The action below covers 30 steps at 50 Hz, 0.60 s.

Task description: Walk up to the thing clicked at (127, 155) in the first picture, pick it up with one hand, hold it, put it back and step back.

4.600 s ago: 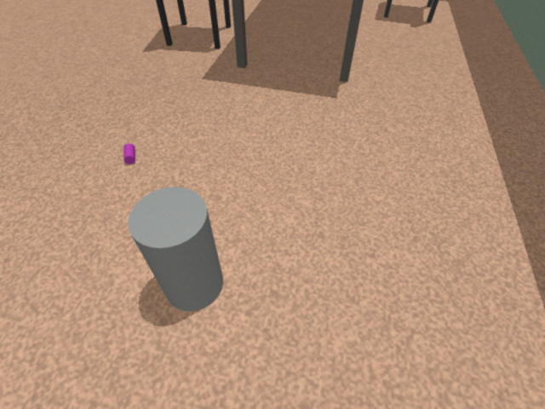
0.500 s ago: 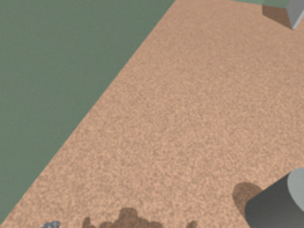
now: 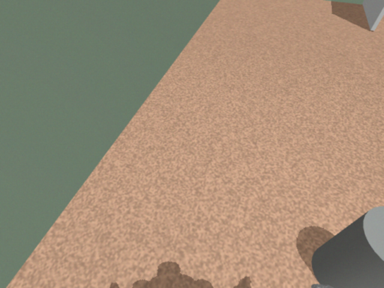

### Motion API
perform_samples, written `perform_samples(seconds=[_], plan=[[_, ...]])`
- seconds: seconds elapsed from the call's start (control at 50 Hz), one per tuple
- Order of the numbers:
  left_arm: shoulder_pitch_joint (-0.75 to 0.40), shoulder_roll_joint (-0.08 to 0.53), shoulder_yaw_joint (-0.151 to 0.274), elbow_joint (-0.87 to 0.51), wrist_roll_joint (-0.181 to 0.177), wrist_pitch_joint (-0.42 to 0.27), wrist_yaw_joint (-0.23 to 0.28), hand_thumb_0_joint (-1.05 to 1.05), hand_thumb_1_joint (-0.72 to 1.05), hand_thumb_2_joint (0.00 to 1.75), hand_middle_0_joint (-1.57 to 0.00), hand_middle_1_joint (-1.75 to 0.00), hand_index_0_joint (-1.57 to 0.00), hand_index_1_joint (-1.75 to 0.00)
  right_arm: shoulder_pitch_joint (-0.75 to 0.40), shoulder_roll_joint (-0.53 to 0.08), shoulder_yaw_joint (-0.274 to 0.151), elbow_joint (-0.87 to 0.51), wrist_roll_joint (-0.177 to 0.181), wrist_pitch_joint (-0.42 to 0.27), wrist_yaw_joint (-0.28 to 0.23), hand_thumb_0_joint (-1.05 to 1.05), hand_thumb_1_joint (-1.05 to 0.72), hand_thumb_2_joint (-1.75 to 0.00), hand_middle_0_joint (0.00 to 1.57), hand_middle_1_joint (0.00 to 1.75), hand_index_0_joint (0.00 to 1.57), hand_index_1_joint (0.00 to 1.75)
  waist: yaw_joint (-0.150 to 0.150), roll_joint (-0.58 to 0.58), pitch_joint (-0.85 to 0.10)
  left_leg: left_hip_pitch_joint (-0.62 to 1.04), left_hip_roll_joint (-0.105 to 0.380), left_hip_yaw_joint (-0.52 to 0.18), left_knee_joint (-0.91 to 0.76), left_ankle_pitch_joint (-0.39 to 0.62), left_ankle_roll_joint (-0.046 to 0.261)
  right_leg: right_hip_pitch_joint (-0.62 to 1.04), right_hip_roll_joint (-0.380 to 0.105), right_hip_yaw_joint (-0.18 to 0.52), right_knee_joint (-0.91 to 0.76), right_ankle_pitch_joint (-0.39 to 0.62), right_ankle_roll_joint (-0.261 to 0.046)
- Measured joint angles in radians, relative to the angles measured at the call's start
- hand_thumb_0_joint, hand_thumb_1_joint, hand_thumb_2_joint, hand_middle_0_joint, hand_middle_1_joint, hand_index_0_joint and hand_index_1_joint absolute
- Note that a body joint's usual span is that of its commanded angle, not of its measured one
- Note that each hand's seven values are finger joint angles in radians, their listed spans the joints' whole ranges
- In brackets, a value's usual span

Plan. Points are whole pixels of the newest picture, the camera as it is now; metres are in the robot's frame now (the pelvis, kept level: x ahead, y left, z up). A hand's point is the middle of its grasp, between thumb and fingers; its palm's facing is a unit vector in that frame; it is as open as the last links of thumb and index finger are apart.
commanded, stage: stand
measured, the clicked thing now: out of the picture +0.71 -1.50 -0.75
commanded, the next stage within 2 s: none
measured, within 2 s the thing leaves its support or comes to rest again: neither
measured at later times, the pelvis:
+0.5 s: pelvis +0.00 -0.01 +0.00, yaw +0 degrees
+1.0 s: pelvis +0.01 -0.01 +0.00, yaw -1 degrees
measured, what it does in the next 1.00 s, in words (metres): stands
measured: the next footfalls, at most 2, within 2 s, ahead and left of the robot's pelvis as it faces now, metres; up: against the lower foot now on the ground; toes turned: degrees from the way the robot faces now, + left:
none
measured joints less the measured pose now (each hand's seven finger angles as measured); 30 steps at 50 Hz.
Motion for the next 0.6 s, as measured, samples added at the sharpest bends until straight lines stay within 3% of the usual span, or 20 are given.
perform_samples(seconds=[0.6], plan=[[0.022, -0.003, -0.003, -0.017, 0.003, 0.000, -0.003, 0.00, 0.91, 0.90, -0.20, -0.30, -0.21, -0.30, 0.054, -0.009, -0.001, 0.014, -0.004, 0.003, 0.002, 0.00, -0.90, -0.90, 0.21, 0.30, 0.21, 0.30, -0.011, 0.001, -0.005, -0.006, 0.021, 0.004, -0.009, 0.001, -0.018, -0.021, 0.020, 0.005, 0.013, -0.007, -0.018]])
